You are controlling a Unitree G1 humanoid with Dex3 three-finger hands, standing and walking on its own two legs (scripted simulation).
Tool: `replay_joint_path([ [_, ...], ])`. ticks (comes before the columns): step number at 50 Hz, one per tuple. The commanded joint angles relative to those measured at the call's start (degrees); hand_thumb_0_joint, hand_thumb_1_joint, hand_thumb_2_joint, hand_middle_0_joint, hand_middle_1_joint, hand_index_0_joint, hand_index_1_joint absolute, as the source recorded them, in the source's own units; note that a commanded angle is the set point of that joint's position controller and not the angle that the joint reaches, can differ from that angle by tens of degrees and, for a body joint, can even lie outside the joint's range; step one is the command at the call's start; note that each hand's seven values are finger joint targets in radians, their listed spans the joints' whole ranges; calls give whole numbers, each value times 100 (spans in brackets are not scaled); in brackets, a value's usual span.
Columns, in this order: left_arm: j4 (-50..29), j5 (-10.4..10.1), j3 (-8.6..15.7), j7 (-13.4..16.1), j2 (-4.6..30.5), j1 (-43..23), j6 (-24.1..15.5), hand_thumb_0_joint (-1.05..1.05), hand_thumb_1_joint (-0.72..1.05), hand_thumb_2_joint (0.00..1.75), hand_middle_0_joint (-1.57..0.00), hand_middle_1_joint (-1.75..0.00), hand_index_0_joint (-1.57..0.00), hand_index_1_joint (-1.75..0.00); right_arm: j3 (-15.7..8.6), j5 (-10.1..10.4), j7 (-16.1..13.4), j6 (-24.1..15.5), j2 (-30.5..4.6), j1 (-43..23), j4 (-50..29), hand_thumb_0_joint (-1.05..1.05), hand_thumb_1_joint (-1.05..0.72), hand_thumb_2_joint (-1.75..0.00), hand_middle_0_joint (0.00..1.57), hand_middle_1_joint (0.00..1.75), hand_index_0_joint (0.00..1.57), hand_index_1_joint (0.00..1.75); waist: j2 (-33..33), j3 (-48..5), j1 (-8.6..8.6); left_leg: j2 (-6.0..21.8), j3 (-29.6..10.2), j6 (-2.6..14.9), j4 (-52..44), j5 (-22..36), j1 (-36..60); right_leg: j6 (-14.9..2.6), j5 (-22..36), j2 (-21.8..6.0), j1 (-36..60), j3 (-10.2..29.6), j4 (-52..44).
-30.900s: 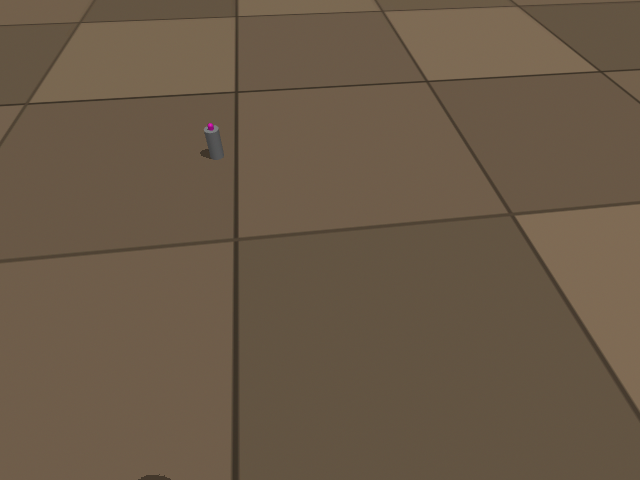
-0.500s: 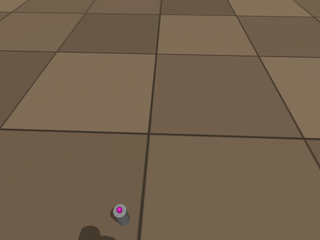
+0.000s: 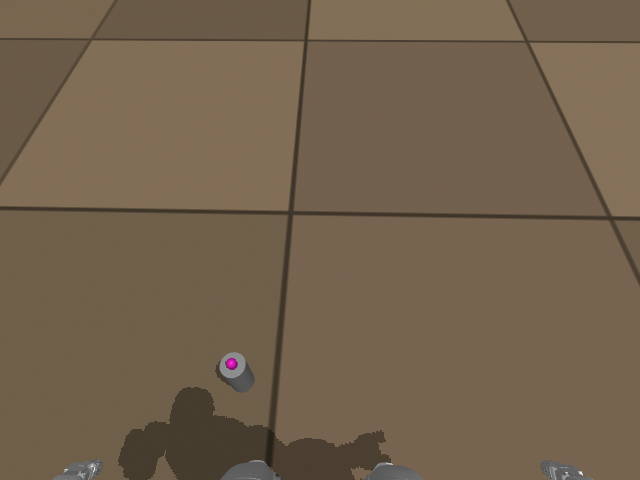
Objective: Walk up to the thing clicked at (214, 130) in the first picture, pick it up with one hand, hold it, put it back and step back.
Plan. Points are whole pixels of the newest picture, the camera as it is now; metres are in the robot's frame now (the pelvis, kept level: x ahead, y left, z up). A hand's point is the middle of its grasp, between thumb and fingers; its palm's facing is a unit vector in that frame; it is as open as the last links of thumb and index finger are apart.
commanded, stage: step back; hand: left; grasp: from the side
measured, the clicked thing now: (237, 371) +0.42 +0.26 -0.66
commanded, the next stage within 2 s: none
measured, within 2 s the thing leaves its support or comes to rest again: neither
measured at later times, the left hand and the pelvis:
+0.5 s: hand out of the picture +0.01 +0.30 -0.15, palm faces +0.07 -0.93 -0.37, open 7.4 cm; pelvis -0.11 +0.03 +0.00, yaw +4 degrees
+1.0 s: hand out of the picture -0.16 +0.29 -0.13, palm faces -0.01 -0.91 -0.41, open 7.4 cm; pelvis -0.24 +0.02 +0.01, yaw -2 degrees
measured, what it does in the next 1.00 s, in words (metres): walks backwards: left foot, then right foot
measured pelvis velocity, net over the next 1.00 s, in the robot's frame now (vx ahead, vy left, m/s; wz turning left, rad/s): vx -0.24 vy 0.02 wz -0.03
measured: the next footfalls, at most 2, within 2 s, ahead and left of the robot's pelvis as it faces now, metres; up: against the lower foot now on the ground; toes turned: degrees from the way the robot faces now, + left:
left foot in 0.40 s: -0.07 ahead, +0.14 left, +0.00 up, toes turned +2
right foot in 0.82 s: -0.18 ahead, -0.12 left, +0.00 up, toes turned +2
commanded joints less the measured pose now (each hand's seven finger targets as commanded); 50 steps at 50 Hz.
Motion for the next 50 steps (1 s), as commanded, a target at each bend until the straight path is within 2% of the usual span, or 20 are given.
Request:
replay_joint_path([
  [1,-478,102,417,66,1733,332,-123,0,90,90,-20,-30,-20,-30,-170,37,-116,38,-800,-197,-696,0,-90,-90,20,30,20,30,-1386,-1120,259,-1006,-485,210,2161,-1916,-722,-1187,2659,-2007,441,2640,-2058],
  [2,-633,175,441,87,1878,188,-159,0,90,90,-20,-30,-20,-30,-216,-41,-156,99,-914,44,-653,0,-90,-90,20,30,20,30,-1225,-995,215,-952,-1070,185,3050,-2390,-629,-1602,2548,-2295,-33,3073,-2028],
  [3,-715,179,437,110,1757,47,-154,0,90,90,-20,-30,-20,-30,-271,-23,-157,108,-1055,295,-548,0,-90,-90,20,30,20,30,-1062,-904,93,-853,-1232,185,3370,-2189,-554,-1583,2289,-2195,-236,2906,-1972],
  [6,-937,171,374,122,1248,-673,-135,0,90,90,-20,-30,-20,-30,-253,109,-132,75,-1086,876,-372,0,-90,-90,20,30,20,30,-714,-1172,-273,-987,-1324,132,3593,-1284,-753,-878,1896,-1123,354,1240,-1624],
  [10,-1027,143,382,151,1057,89,-127,0,90,90,-20,-30,-20,-30,-119,37,-198,-2,-1148,757,-553,0,-90,-90,20,30,20,30,-675,-1600,243,-867,-1162,-104,2980,-1283,-1290,-1106,2217,-1319,1783,1390,-1281],
  [14,-1058,92,467,203,1112,417,-52,0,90,90,-20,-30,-20,-30,-86,-67,-238,-71,-1131,507,-793,0,-90,-90,20,30,20,30,-1046,-1598,389,-526,-962,-70,1704,-1639,-1037,-1286,3210,-1662,2143,1470,-1036],
  [19,-1374,23,471,130,1311,-297,58,0,90,90,-20,-30,-20,-30,-230,-169,-125,-93,-1139,1525,-457,0,-90,-90,20,30,20,30,-1003,-1525,-208,-423,-255,254,-635,9,785,-666,1879,-1322,600,897,-673],
  [20,-1391,29,412,107,1122,-191,94,0,90,90,-20,-30,-20,-30,-280,-224,-99,-106,-1244,1449,-490,0,-90,-90,20,30,20,30,-294,-1385,-197,-182,-787,324,-1017,271,872,-430,966,-943,102,675,-352],
  [21,-1498,0,362,106,851,-222,96,0,90,90,-20,-30,-20,-30,-371,-344,-75,-117,-1718,1310,-621,0,-90,-90,20,30,20,30,1118,-1260,-211,1069,-2595,747,-1598,595,876,-98,-679,-81,-861,192,687],
  [22,-1462,29,437,159,1007,-416,99,0,90,90,-20,-30,-20,-30,-436,-308,-39,-123,-2124,802,-790,0,-90,-90,20,30,20,30,1402,-1026,-215,1635,-3130,1336,-1869,680,224,55,-1864,635,-1019,382,1883],
  [23,-1421,129,482,198,1055,-533,85,0,90,90,-20,-30,-20,-30,-463,-285,-54,-156,-2223,649,-913,0,-90,-90,20,30,20,30,1602,-918,-381,1976,-3634,1802,-2048,571,-432,111,-2081,692,-729,898,2830],
  [27,-1048,-45,491,133,942,386,91,0,90,90,-20,-30,-20,-30,-209,-284,-166,-209,-1297,-99,-1143,0,-90,-90,20,30,20,30,610,-650,363,843,-1543,1065,-1350,1775,139,-2,-853,773,-1209,1147,3702],
  [33,-1246,35,411,104,817,282,-58,0,90,90,-20,-30,-20,-30,-287,-117,-216,-220,-1258,721,-1112,0,-90,-90,20,30,20,30,805,-1245,-155,1193,-1552,1600,-629,2820,1969,404,-1172,378,-1255,862,2128],
  [39,-903,51,383,70,797,952,-142,0,90,90,-20,-30,-20,-30,-345,-80,-141,-58,-1499,477,-1278,0,-90,-90,20,30,20,30,1082,-1582,-42,1004,-1439,1238,-274,2033,1363,231,-160,181,344,23,-863],
  [41,-744,134,437,81,994,1268,-171,0,90,90,-20,-30,-20,-30,-310,12,-121,-29,-1366,254,-1344,0,-90,-90,20,30,20,30,670,-1739,161,810,-1307,816,-29,1356,623,10,896,55,1115,253,-1395],
  [42,-813,192,524,73,1312,1186,-182,0,90,90,-20,-30,-20,-30,-267,33,-103,-45,-1204,198,-1419,0,-90,-90,20,30,20,30,-101,-1624,140,361,-1084,474,453,607,-278,-296,1172,-645,1299,1401,-1331],
  [43,-973,146,624,41,1786,775,-135,0,90,90,-20,-30,-20,-30,-235,50,-135,-48,-998,-35,-1453,0,-90,-90,20,30,20,30,-1408,-1248,288,-666,-520,106,1498,-1060,-615,-1199,1275,-1648,542,2629,-1743],
  [44,-1276,222,644,60,1996,197,-158,0,90,90,-20,-30,-20,-30,-317,-1,-178,-13,-1157,92,-1404,0,-90,-90,20,30,20,30,-1853,-946,252,-620,-900,-8,2757,-2029,-351,-1710,1460,-2320,-327,3207,-1914],
  [47,-1507,146,522,122,1417,-132,-170,0,90,90,-20,-30,-20,-30,-312,42,-112,-12,-1221,407,-1188,0,-90,-90,20,30,20,30,-939,-597,-13,-889,-1217,113,3395,-1499,-502,-1219,2048,-1526,-314,1712,-1584],
  [50,-1519,181,509,143,1252,-34,-125,0,90,90,-20,-30,-20,-30,-197,48,-175,-109,-1085,670,-1167,0,-90,-90,20,30,20,30,-988,-766,63,-818,-979,35,2621,-1377,-571,-966,2472,-1054,237,1176,-1112],
])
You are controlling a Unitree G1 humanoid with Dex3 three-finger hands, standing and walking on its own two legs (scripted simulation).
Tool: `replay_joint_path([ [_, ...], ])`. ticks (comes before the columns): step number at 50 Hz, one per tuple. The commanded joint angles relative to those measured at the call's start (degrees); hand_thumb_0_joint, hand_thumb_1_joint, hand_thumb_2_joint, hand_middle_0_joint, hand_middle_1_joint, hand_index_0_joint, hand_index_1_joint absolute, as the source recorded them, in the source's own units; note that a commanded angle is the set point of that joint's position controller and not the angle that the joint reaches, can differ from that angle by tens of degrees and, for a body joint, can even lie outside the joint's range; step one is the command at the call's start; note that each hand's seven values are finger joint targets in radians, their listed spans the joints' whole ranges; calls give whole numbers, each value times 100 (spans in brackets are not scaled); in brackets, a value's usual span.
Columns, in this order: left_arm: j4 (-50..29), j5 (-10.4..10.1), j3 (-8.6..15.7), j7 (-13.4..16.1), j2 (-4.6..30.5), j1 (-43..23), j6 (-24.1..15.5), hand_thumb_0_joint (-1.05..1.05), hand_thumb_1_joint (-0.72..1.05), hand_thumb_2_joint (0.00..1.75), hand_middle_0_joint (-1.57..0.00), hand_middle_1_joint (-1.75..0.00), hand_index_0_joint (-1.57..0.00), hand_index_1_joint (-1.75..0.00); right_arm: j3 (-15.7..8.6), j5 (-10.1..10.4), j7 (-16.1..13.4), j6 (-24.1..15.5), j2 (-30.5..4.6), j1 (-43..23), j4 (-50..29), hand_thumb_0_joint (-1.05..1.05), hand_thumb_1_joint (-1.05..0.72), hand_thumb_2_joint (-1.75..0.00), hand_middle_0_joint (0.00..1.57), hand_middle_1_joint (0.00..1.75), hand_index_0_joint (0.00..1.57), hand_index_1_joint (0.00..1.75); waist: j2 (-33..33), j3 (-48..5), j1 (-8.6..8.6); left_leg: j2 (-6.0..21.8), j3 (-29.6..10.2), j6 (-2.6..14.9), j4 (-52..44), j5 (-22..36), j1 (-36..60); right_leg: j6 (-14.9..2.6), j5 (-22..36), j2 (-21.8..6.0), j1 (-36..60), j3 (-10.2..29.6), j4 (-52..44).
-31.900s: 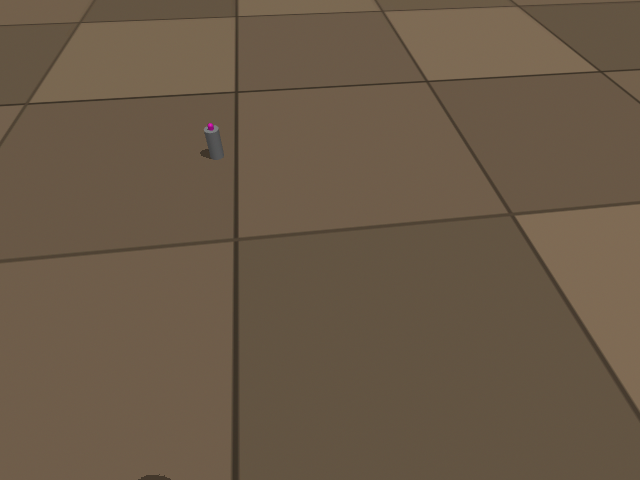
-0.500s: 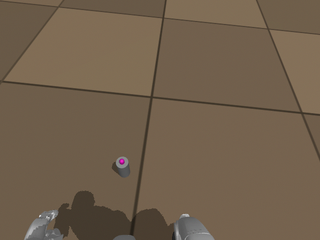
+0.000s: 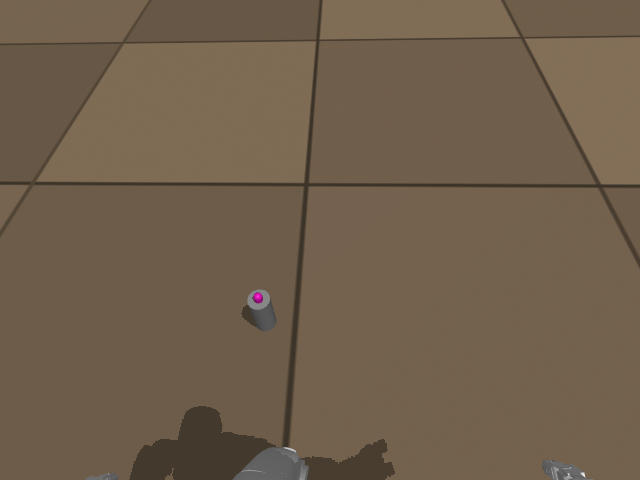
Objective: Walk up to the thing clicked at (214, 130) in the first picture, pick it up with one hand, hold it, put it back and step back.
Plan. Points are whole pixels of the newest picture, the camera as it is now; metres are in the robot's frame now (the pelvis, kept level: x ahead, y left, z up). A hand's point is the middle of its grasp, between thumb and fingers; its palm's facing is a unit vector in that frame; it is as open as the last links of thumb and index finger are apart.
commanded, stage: step back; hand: left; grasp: from the side
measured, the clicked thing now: (261, 309) +0.65 +0.26 -0.67
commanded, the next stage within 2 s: none
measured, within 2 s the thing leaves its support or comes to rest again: neither
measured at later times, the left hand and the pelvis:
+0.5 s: hand out of the picture -0.05 +0.27 -0.16, palm faces -0.05 -0.91 -0.41, open 7.4 cm; pelvis -0.17 -0.01 -0.01, yaw -3 degrees
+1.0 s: hand out of the picture -0.23 +0.25 -0.15, palm faces +0.06 -0.93 -0.36, open 7.4 cm; pelvis -0.33 -0.02 +0.00, yaw +3 degrees
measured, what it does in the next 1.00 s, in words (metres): walks backwards: left foot, then right foot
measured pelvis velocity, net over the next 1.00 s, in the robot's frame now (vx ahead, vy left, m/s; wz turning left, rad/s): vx -0.33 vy -0.02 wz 0.06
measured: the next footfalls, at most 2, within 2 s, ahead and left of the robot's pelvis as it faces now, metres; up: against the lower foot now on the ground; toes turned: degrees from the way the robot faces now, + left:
left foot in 0.14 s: -0.04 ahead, +0.14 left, +0.00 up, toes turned -1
right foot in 0.50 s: -0.15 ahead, -0.15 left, +0.00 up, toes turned +2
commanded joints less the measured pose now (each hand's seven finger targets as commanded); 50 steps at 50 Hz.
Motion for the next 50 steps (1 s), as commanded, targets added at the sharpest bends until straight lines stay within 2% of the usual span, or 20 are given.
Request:
replay_joint_path([
  [1,-794,58,433,171,1549,-534,-144,0,90,90,-20,-30,-20,-30,-233,14,-159,-232,-1037,251,-427,0,-90,-90,20,30,20,30,-1143,-654,-125,142,27,-65,-813,-60,112,-1034,2619,-863,442,691,-704],
  [4,-794,-3,434,165,1467,-301,-43,0,90,90,-20,-30,-20,-30,-217,-102,-174,-319,-889,364,-415,0,-90,-90,20,30,20,30,-1310,-1064,-64,443,384,-80,-2851,368,224,-915,3053,-883,1517,638,-42],
  [6,-889,-120,371,115,1480,-458,72,0,90,90,-20,-30,-20,-30,-287,-163,-175,-381,-862,767,-236,0,-90,-90,20,30,20,30,-1008,-1175,-251,390,637,-72,-4446,1982,1115,-697,2810,-637,1150,385,631],
  [7,-931,-129,297,102,1243,-242,124,0,90,90,-20,-30,-20,-30,-392,-272,-182,-402,-1106,655,-289,0,-90,-90,20,30,20,30,-529,-1250,-94,883,-136,29,-4296,2748,1807,-465,1729,-339,216,298,1009],
  [8,-905,-150,252,96,971,-75,148,0,90,90,-20,-30,-20,-30,-509,-354,-182,-401,-1557,432,-353,0,-90,-90,20,30,20,30,746,-1216,59,1978,-1615,386,-4236,3834,2392,-247,-1011,455,-1178,-26,1779],
  [9,-981,-109,312,192,1199,-505,129,0,90,90,-20,-30,-20,-30,-586,-283,-130,-379,-2105,405,-472,0,-90,-90,20,30,20,30,1163,-1147,-338,2772,-2211,1259,-4186,4031,1560,-119,-2006,686,-1142,257,2555],
  [10,-959,-32,374,232,1404,-874,111,0,90,90,-20,-30,-20,-30,-625,-279,-145,-399,-2126,383,-485,0,-90,-90,20,30,20,30,1308,-902,-537,3009,-2725,1658,-4414,3666,1007,-68,-2014,598,-977,585,3167],
  [13,-721,-157,404,122,1366,-338,111,0,90,90,-20,-30,-20,-30,-382,-276,-223,-445,-1390,-157,-589,0,-90,-90,20,30,20,30,720,-797,17,1920,-794,1144,-3625,4801,1522,-129,-1216,725,-1367,753,3897],
  [20,-821,-59,378,53,1237,-378,8,0,90,90,-20,-30,-20,-30,-459,-215,-261,-382,-1429,354,-655,0,-90,-90,20,30,20,30,817,-1130,-326,2102,-821,1364,-3256,4228,2372,136,-1234,239,-1024,331,1511],
  [25,-271,6,388,15,1208,418,-81,0,90,90,-20,-30,-20,-30,-385,-159,-160,-196,-1453,-10,-761,0,-90,-90,20,30,20,30,805,-1437,-17,1546,-320,801,-2632,2776,1185,-121,580,356,823,-461,-1311],
  [27,-399,81,616,-16,2019,268,-82,0,90,90,-20,-30,-20,-30,-273,-105,-170,-199,-994,-40,-931,0,-90,-90,20,30,20,30,-1191,-1080,71,152,84,136,-1373,44,-722,-819,231,-1186,897,1948,-1496],
  [28,-642,110,683,2,2543,-343,-55,0,90,90,-20,-30,-20,-30,-359,-129,-286,-175,-1146,-30,-852,0,-90,-90,20,30,20,30,-2079,-814,199,104,21,-40,12,-870,-89,-1773,151,-2252,-727,2986,-1919],
  [29,-793,53,646,45,2338,-822,-69,0,90,90,-20,-30,-20,-30,-470,-85,-282,-179,-1376,145,-739,0,-90,-90,20,30,20,30,-1782,-419,-89,404,-398,-14,563,-726,339,-1743,-26,-2299,-1583,2890,-2059],
  [32,-812,23,467,66,1541,-1069,-72,0,90,90,-20,-30,-20,-30,-299,-40,-216,-180,-1136,474,-436,0,-90,-90,20,30,20,30,-881,-389,-333,-123,-270,-19,611,117,-3,-1017,1116,-964,-676,738,-1215],
  [38,-849,112,460,141,1472,-456,20,0,90,90,-20,-30,-20,-30,-175,-147,-250,-342,-890,552,-565,0,-90,-90,20,30,20,30,-1365,-991,37,311,283,-146,-1808,-218,-50,-1109,2453,-1116,1188,687,-543],
  [42,-888,-49,303,74,1288,-350,176,0,90,90,-20,-30,-20,-30,-344,-292,-240,-407,-1053,994,-278,0,-90,-90,20,30,20,30,-801,-1374,-84,595,132,72,-4345,2063,1641,-582,1779,-658,375,366,669],
  [44,-937,-88,275,115,1221,-453,166,0,90,90,-20,-30,-20,-30,-542,-359,-153,-347,-2088,461,-511,0,-90,-90,20,30,20,30,1119,-1164,-98,2662,-2120,1238,-4372,2811,1589,-139,-1756,447,-1333,-322,2261],
  [45,-928,-25,355,157,1427,-898,165,0,90,90,-20,-30,-20,-30,-579,-332,-173,-384,-2245,352,-580,0,-90,-90,20,30,20,30,1372,-876,-405,3167,-2767,1780,-4662,2504,432,-73,-1981,247,-776,279,3159],
  [48,-522,-138,384,24,1382,-278,159,0,90,90,-20,-30,-20,-30,-324,-366,-238,-449,-1430,-302,-648,0,-90,-90,20,30,20,30,598,-710,153,1984,-728,1208,-3981,3297,576,-140,-1183,551,-727,492,3665],
  [50,-447,-96,392,-57,1341,-155,120,0,90,90,-20,-30,-20,-30,-305,-319,-201,-486,-1270,-17,-546,0,-90,-90,20,30,20,30,479,-786,53,1606,-499,924,-4032,1963,886,-140,-861,508,-705,223,2877],
])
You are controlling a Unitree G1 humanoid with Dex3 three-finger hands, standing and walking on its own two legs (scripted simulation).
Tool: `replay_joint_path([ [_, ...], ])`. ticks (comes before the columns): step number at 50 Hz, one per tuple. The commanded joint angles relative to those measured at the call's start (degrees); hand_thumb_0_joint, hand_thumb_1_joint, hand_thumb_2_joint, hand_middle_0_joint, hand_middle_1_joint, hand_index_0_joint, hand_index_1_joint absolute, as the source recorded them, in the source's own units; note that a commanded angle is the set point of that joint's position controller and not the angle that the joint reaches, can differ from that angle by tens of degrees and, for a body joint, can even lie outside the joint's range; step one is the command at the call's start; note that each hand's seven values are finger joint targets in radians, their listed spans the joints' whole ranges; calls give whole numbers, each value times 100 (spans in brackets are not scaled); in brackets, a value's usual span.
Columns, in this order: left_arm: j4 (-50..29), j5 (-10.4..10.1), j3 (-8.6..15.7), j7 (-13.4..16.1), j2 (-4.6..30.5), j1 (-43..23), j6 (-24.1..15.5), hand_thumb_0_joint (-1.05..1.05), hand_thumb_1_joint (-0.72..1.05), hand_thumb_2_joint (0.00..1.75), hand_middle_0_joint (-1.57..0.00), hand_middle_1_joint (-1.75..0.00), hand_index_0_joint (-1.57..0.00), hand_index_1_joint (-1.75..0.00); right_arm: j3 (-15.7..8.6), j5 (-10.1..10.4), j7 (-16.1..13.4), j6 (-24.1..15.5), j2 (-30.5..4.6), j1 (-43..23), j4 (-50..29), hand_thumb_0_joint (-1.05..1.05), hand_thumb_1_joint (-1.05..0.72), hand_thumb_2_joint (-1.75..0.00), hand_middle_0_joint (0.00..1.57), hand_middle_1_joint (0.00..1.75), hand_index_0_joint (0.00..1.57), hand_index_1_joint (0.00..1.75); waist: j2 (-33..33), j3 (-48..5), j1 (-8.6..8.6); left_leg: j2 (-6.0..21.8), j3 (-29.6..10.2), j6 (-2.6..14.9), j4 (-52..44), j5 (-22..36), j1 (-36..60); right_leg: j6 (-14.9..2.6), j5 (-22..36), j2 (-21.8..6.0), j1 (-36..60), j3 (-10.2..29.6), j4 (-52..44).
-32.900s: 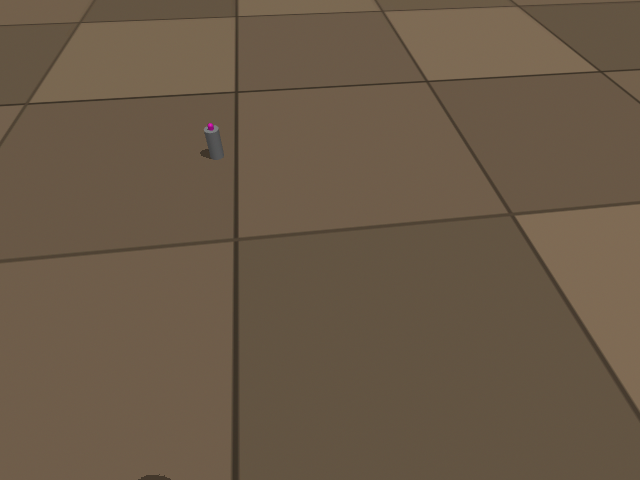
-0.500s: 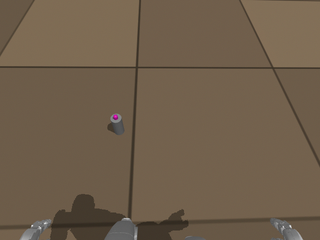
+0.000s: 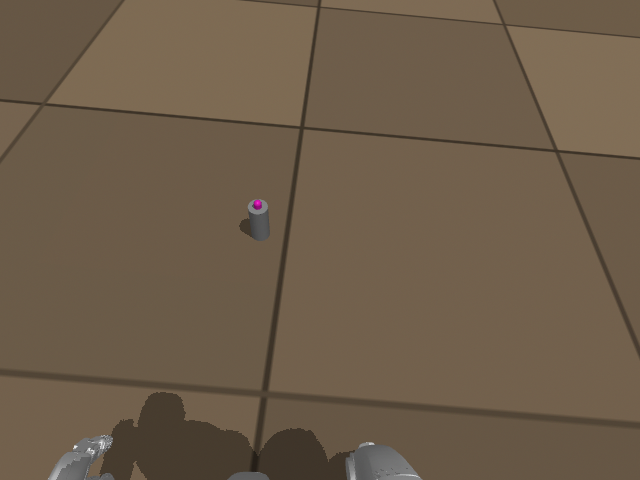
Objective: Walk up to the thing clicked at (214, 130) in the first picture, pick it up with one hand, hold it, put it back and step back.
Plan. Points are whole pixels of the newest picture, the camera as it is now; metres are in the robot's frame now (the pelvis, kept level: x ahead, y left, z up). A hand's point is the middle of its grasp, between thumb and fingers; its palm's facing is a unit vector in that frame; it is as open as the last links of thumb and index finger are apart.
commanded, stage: step back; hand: left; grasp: from the side
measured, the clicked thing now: (259, 218) +0.99 +0.22 -0.67
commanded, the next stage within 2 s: stand in 1.06 s
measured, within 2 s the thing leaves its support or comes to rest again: neither
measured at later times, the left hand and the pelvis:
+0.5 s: hand out of the picture +0.01 +0.28 -0.15, palm faces -0.01 -0.92 -0.38, open 7.4 cm; pelvis -0.04 +0.00 +0.00, yaw -1 degrees
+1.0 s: hand out of the picture +0.12 +0.24 -0.14, palm faces +0.00 -0.94 -0.34, open 7.4 cm; pelvis -0.01 -0.01 +0.00, yaw -1 degrees
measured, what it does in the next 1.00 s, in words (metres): steps on the spot: right foot, then left foot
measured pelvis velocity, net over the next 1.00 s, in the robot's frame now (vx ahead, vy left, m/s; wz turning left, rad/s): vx -0.01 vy -0.01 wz -0.02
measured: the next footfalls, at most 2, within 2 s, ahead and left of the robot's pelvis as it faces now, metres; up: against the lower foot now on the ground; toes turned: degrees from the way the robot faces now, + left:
right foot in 0.14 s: -0.04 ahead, -0.15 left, +0.00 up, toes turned +0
left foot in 0.42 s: +0.03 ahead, +0.11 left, +0.00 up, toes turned -2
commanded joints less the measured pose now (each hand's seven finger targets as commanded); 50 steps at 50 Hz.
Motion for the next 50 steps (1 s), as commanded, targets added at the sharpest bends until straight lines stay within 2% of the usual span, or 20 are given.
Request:
replay_joint_path([
  [1,-243,35,334,-73,996,237,-225,0,90,90,-20,-30,-20,-30,-437,17,-101,-276,-1458,-342,-505,0,-90,-90,20,30,20,30,815,-853,65,925,-889,774,-1288,-19,229,60,254,-193,450,70,-894],
  [4,-228,69,213,-112,921,135,-443,0,90,90,-20,-30,-20,-30,-506,20,-25,-253,-1547,-136,-448,0,-90,-90,20,30,20,30,1254,-1142,-229,1058,-1029,949,-1206,-1017,1149,149,-280,-388,580,-388,-2740],
  [6,127,95,231,-19,845,553,-614,0,90,90,-20,-30,-20,-30,-523,4,11,-132,-1616,-195,-423,0,-90,-90,20,30,20,30,1131,-1240,-8,992,-693,858,-492,-94,830,10,417,-257,1580,-637,-4760],
  [7,355,147,291,35,979,878,-682,0,90,90,-20,-30,-20,-30,-459,44,20,-101,-1426,-252,-457,0,-90,-90,20,30,20,30,828,-1220,143,854,-520,638,100,240,152,-101,1012,-365,2340,-267,-5055],
  [9,280,258,441,70,1595,639,-758,0,90,90,-20,-30,-20,-30,-274,96,41,-144,-864,-368,-629,0,-90,-90,20,30,20,30,-677,-717,194,-230,36,-57,1106,-1413,-2176,-703,55,-1879,2930,2260,-5074],
  [10,155,274,512,78,2052,278,-735,0,90,90,-20,-30,-20,-30,-399,59,-33,-165,-1258,-645,-570,0,-90,-90,20,30,20,30,-699,-326,349,159,-485,-132,1514,-1629,-1325,-1322,-763,-2736,1092,2871,-5103],
  [11,51,220,472,62,1899,-291,-737,0,90,90,-20,-30,-20,-30,-496,106,9,-193,-1481,-378,-418,0,-90,-90,20,30,20,30,-687,-1,5,393,-577,-101,1783,-1260,-564,-1314,-1303,-2683,203,2562,-5109],
  [13,115,169,317,31,1340,-164,-788,0,90,90,-20,-30,-20,-30,-481,149,122,-247,-1370,-485,-280,0,-90,-90,20,30,20,30,-385,97,-2,68,-281,-98,1193,-733,-903,-843,-696,-1681,981,1225,-5005],
  [17,327,158,351,-40,1530,344,-793,0,90,90,-20,-30,-20,-30,-422,86,185,-341,-1210,-519,-290,0,-90,-90,20,30,20,30,-896,-60,233,58,193,-148,467,-754,-847,-855,20,-1660,1451,995,-4844],
  [21,204,123,154,-68,1179,151,-667,0,90,90,-20,-30,-20,-30,-543,80,115,-470,-1195,159,94,0,-90,-90,20,30,20,30,-356,-597,-154,-119,233,-81,-1169,-57,1079,-559,1119,-1320,853,177,-3538],
  [22,191,79,49,-72,861,339,-669,0,90,90,-20,-30,-20,-30,-626,31,70,-512,-1422,361,145,0,-90,-90,20,30,20,30,458,-970,-228,601,-816,89,-1619,-107,1835,-329,1380,-924,350,-234,-2498],
  [23,138,-11,-24,-62,626,263,-660,0,90,90,-20,-30,-20,-30,-680,4,43,-543,-1860,500,106,0,-90,-90,20,30,20,30,1370,-1065,-287,1763,-2726,641,-2096,-836,1938,-68,37,-291,-506,-724,-1564],
  [25,210,39,159,-1,1309,177,-635,0,90,90,-20,-30,-20,-30,-766,61,47,-504,-2106,347,88,0,-90,-90,20,30,20,30,782,-704,-236,2166,-2991,1401,-2169,-1560,939,-138,-480,-673,-168,-111,-1012],
  [29,311,20,155,-81,1059,388,-640,0,90,90,-20,-30,-20,-30,-596,68,9,-563,-1613,134,11,0,-90,-90,20,30,20,30,875,-698,-60,1427,-1356,895,-1644,730,921,-80,107,-808,82,-299,-1632],
  [36,670,35,213,32,1006,568,-681,0,90,90,-20,-30,-20,-30,-346,211,-12,-322,-1232,-437,-90,0,-90,-90,20,30,20,30,763,-1070,262,799,-320,402,-425,1419,-376,-40,1969,-448,2376,-735,-3856],
  [38,653,110,301,94,1397,521,-730,0,90,90,-20,-30,-20,-30,-218,266,-25,-293,-870,-334,-99,0,-90,-90,20,30,20,30,-384,-1286,226,220,-143,28,493,259,-967,-350,2051,-1496,2696,847,-4302],
  [39,556,80,289,79,1625,137,-730,0,90,90,-20,-30,-20,-30,-225,253,-61,-230,-860,-173,17,0,-90,-90,20,30,20,30,-721,-1149,156,-56,-92,-88,904,-1282,-587,-922,1268,-2345,1736,1668,-4729],
  [40,418,107,259,49,1698,-476,-715,0,90,90,-20,-30,-20,-30,-321,215,-74,-185,-1116,33,233,0,-90,-90,20,30,20,30,-810,-835,-15,80,-49,-137,1249,-1636,66,-1215,606,-2526,706,1789,-4773],
  [45,506,3,95,15,1062,-753,-693,0,90,90,-20,-30,-20,-30,-304,163,-21,-334,-1210,97,629,0,-90,-90,20,30,20,30,-325,-927,-138,485,-410,50,-983,806,524,-244,2034,-1320,1103,99,-3752],
  [50,818,-46,98,12,1067,-682,-684,0,90,90,-20,-30,-20,-30,-216,167,-25,-398,-1245,-491,700,0,-90,-90,20,30,20,30,35,-1130,87,637,-410,87,-1063,1524,53,-150,2512,-1124,2218,-160,-3714],
])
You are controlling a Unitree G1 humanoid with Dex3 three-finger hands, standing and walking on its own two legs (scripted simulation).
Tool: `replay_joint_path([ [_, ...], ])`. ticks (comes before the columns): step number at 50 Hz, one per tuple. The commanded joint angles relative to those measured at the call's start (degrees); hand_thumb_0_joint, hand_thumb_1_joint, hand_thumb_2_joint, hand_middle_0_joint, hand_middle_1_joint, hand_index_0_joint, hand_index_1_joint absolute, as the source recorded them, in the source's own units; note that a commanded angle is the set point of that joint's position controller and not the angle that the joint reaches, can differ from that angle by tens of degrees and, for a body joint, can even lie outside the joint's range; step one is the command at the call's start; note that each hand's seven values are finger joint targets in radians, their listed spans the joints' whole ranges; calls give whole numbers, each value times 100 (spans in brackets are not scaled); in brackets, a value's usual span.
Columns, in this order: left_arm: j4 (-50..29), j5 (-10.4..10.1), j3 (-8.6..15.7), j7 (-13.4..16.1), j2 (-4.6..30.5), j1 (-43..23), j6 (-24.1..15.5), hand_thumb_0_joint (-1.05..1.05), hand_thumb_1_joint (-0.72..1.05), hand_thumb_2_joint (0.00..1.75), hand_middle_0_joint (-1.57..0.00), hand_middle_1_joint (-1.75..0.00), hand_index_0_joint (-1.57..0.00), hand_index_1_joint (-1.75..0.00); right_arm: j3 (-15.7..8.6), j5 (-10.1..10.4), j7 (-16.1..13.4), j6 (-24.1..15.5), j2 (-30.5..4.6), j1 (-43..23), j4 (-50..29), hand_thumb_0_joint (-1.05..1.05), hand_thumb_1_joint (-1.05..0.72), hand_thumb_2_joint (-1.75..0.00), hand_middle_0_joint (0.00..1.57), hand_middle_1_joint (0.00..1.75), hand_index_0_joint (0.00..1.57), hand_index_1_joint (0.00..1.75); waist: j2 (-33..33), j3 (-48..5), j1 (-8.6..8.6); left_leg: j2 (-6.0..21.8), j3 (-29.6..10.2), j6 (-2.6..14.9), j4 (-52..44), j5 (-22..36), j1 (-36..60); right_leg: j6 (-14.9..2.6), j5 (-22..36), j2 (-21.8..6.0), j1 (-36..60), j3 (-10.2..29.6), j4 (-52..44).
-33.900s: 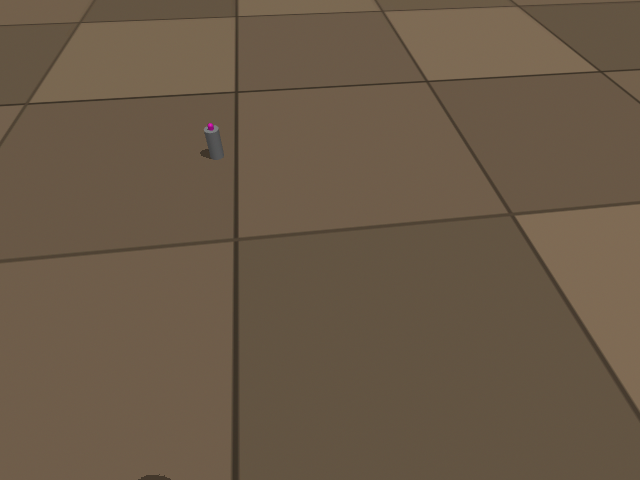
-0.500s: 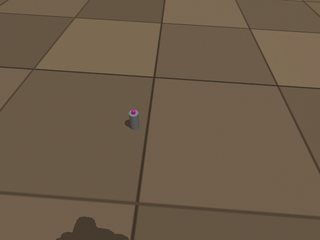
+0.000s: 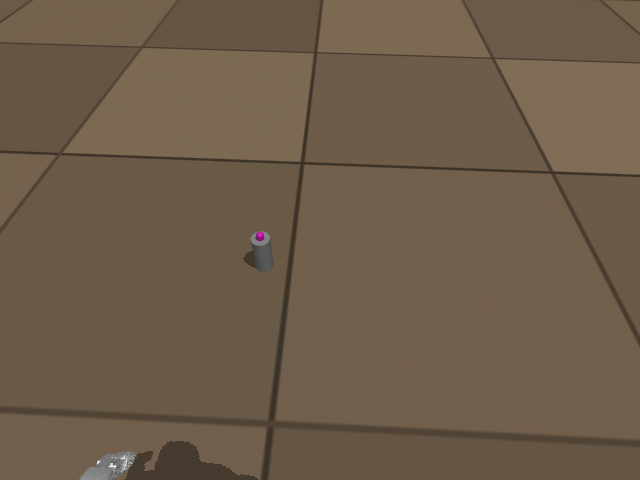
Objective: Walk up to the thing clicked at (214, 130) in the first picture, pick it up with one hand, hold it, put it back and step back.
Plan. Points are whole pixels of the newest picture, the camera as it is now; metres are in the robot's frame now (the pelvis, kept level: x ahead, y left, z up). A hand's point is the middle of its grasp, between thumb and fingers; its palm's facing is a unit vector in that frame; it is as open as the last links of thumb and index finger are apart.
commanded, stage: step back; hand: left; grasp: from the side
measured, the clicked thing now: (262, 249) +0.99 +0.25 -0.67
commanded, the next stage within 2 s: stand in 0.06 s
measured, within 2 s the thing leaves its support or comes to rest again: neither
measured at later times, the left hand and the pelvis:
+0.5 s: hand out of the picture +0.09 +0.25 -0.14, palm faces +0.00 -0.94 -0.35, open 7.4 cm; pelvis +0.00 -0.01 +0.02, yaw +0 degrees
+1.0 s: hand out of the picture +0.06 +0.24 -0.14, palm faces -0.03 -0.94 -0.35, open 7.4 cm; pelvis -0.01 -0.02 +0.02, yaw -1 degrees
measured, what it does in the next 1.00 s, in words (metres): stands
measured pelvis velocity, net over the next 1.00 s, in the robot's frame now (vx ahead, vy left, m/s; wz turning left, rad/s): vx -0.01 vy -0.02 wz -0.01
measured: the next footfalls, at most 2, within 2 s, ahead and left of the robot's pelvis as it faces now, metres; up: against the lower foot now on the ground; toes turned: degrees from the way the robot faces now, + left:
none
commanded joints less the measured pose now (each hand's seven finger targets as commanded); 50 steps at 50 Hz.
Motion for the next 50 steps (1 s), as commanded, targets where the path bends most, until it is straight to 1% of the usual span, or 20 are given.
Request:
replay_joint_path([
  [1,-221,-20,307,91,1374,-395,-142,0,90,90,-20,-30,-20,-30,-226,-4,-107,-175,-1222,-289,-213,0,-90,-90,20,30,20,30,-73,-622,54,593,-484,229,-788,1829,-164,-407,1393,-484,927,503,-523],
  [2,-230,-32,312,97,1384,-319,-148,0,90,90,-20,-30,-20,-30,-228,-8,-117,-177,-1259,-257,-183,0,-90,-90,20,30,20,30,44,-746,59,611,-453,249,-705,2155,-34,-419,1644,-483,957,449,-482],
  [3,-15,-116,162,60,1105,-94,-136,0,90,90,-20,-30,-20,-30,-181,35,-84,-217,-1257,-309,-208,0,-90,-90,20,30,20,30,228,-754,43,652,-580,204,-1037,1935,201,-376,1596,-479,966,560,-650],
  [4,0,-106,155,56,1097,-140,-138,0,90,90,-20,-30,-20,-30,-196,45,-75,-240,-1291,-380,-186,0,-90,-90,20,30,20,30,312,-781,51,711,-621,204,-1107,2063,336,-340,1616,-460,1035,512,-704],
  [5,6,-87,151,58,1111,-246,-139,0,90,90,-20,-30,-20,-30,-190,43,-74,-247,-1286,-425,-182,0,-90,-90,20,30,20,30,309,-852,28,728,-595,198,-1077,2448,411,-324,1843,-455,1093,486,-704],
  [6,25,-88,139,60,1129,-275,-128,0,90,90,-20,-30,-20,-30,-171,51,-68,-235,-1247,-465,-153,0,-90,-90,20,30,20,30,384,-764,36,729,-600,176,-1199,2332,349,-289,1699,-411,1099,438,-763],
  [13,241,-18,94,69,1222,-374,-178,0,90,90,-20,-30,-20,-30,-154,86,-62,-189,-1179,-638,-64,0,-90,-90,20,30,20,30,-6,-637,-45,725,-455,149,-1432,2118,688,-255,1922,-502,1158,464,-1186],
  [15,267,-23,78,70,1205,-379,-182,0,90,90,-20,-30,-20,-30,-155,81,-55,-170,-1214,-674,-47,0,-90,-90,20,30,20,30,12,-548,-58,698,-417,134,-1502,1922,675,-229,1779,-488,1114,476,-1318],
  [23,360,-5,37,81,1243,-272,-212,0,90,90,-20,-30,-20,-30,-137,82,-23,-138,-1174,-806,12,0,-90,-90,20,30,20,30,-32,-591,-48,719,-362,112,-1590,1808,913,-235,1790,-525,1016,497,-1521],
  [24,370,1,43,87,1276,-290,-212,0,90,90,-20,-30,-20,-30,-126,83,-15,-127,-1156,-766,30,0,-90,-90,20,30,20,30,-102,-455,-75,697,-374,94,-1658,1484,760,-213,1493,-506,987,499,-1599],
  [25,369,7,52,90,1299,-287,-210,0,90,90,-20,-30,-20,-30,-138,69,-16,-126,-1156,-773,22,0,-90,-90,20,30,20,30,-74,-550,-86,720,-354,105,-1660,1557,908,-239,1562,-530,965,512,-1557],
  [26,385,0,43,80,1283,-286,-195,0,90,90,-20,-30,-20,-30,-116,74,-16,-115,-1156,-735,54,0,-90,-90,20,30,20,30,-71,-363,-74,690,-365,87,-1721,1237,720,-215,1228,-499,891,522,-1630],
  [29,393,2,40,79,1310,-251,-184,0,90,90,-20,-30,-20,-30,-129,59,5,-102,-1186,-709,88,0,-90,-90,20,30,20,30,-89,-269,-56,673,-371,100,-1779,841,610,-227,620,-491,823,560,-1744],
  [30,383,1,42,78,1309,-256,-196,0,90,90,-20,-30,-20,-30,-136,54,12,-104,-1195,-756,72,0,-90,-90,20,30,20,30,-52,-319,-53,679,-370,121,-1755,913,618,-235,736,-506,841,575,-1733],
  [35,388,18,61,56,1381,-206,-173,0,90,90,-20,-30,-20,-30,-127,39,41,-90,-1155,-563,128,0,-90,-90,20,30,20,30,-138,-75,-57,595,-355,112,-1801,331,352,-233,-244,-501,579,685,-1910],
  [37,384,-1,77,51,1416,-171,-180,0,90,90,-20,-30,-20,-30,-131,34,47,-106,-1177,-552,113,0,-90,-90,20,30,20,30,-54,-231,-51,644,-387,135,-1805,507,438,-264,-5,-517,676,696,-1824],
  [38,392,-5,63,43,1368,-134,-172,0,90,90,-20,-30,-20,-30,-119,38,46,-114,-1161,-570,131,0,-90,-90,20,30,20,30,-70,-137,-6,632,-422,120,-1839,404,387,-251,-101,-491,593,685,-1844],
  [42,352,-12,67,35,1359,-171,-176,0,90,90,-20,-30,-20,-30,-117,31,26,-136,-1193,-481,144,0,-90,-90,20,30,20,30,-7,-352,-22,682,-437,120,-1837,683,377,-284,401,-504,867,671,-1671],
  [47,374,-3,49,36,1377,-68,-152,0,90,90,-20,-30,-20,-30,-109,46,12,-120,-1213,-457,163,0,-90,-90,20,30,20,30,-13,-305,-7,678,-438,118,-1811,636,417,-279,261,-473,769,647,-1690],
  [50,365,-8,49,42,1376,-86,-158,0,90,90,-20,-30,-20,-30,-87,48,11,-114,-1192,-390,174,0,-90,-90,20,30,20,30,-54,-311,-24,674,-416,126,-1788,720,407,-278,457,-472,778,647,-1661],
])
